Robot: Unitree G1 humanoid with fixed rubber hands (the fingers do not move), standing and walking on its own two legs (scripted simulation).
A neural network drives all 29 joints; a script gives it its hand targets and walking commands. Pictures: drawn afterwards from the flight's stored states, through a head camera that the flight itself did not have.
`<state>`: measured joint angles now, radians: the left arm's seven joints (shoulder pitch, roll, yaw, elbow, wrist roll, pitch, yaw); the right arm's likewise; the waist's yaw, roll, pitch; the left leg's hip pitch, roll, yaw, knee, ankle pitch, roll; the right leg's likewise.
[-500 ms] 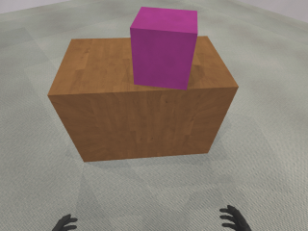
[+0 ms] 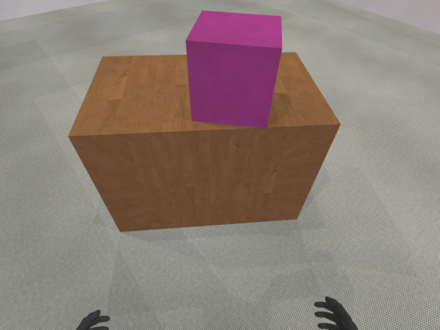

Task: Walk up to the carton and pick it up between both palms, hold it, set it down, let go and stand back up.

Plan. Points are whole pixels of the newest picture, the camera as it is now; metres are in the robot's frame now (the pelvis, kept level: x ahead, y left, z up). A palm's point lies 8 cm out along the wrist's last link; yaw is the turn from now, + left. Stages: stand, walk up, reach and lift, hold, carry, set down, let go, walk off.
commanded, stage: stand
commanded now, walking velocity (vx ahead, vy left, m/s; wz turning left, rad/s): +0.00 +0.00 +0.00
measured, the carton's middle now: (234, 70) +0.89 -0.06 +0.03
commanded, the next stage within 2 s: walk up in 1.22 s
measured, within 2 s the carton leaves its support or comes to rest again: neither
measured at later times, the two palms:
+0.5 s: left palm out of the picture +0.10 +0.26 -0.09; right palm out of the picture +0.12 -0.24 -0.09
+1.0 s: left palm out of the picture +0.09 +0.26 -0.10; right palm out of the picture +0.10 -0.24 -0.10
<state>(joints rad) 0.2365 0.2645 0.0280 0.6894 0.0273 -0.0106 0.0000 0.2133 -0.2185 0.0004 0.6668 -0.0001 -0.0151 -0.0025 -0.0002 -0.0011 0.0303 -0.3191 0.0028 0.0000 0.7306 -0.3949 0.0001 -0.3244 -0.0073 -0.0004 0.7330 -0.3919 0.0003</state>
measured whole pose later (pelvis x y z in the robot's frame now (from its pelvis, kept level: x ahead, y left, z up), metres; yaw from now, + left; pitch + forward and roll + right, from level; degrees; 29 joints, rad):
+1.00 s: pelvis -0.02 +0.00 +0.00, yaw +0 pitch -3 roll +0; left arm 0.23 0.27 0.03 0.76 0.03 -0.01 0.00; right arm 0.21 -0.22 0.00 0.74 0.00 -0.02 0.00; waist 0.00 0.00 0.03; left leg -0.32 0.00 0.00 0.73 -0.37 0.00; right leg -0.32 -0.01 0.00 0.73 -0.36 0.00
